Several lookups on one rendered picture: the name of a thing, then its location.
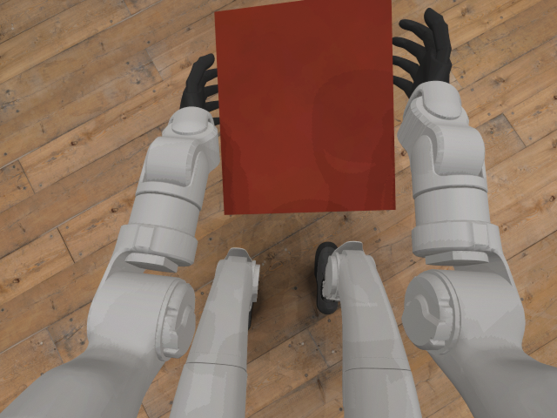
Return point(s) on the robot left forearm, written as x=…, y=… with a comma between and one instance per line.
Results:
x=160, y=235

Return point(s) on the robot right foot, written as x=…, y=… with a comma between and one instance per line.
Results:
x=326, y=249

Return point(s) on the robot foot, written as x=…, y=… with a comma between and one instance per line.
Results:
x=326, y=249
x=250, y=318

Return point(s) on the carton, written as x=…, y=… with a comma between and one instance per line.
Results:
x=305, y=95

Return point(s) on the robot right forearm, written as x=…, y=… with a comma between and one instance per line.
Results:
x=447, y=161

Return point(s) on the left robot hand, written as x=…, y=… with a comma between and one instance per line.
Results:
x=195, y=92

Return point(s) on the left robot upper arm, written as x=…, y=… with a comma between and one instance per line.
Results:
x=138, y=322

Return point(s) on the robot left foot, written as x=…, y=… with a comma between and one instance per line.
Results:
x=250, y=318

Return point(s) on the right robot hand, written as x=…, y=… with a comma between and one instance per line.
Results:
x=434, y=58

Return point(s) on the right robot upper arm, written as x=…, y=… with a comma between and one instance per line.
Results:
x=472, y=324

